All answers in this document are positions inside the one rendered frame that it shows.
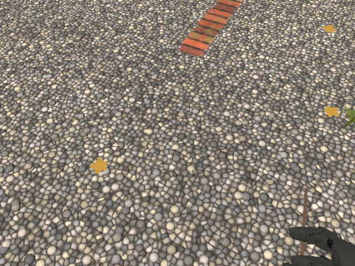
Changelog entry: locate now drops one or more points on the robot right hand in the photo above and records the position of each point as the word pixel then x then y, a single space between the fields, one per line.
pixel 343 253

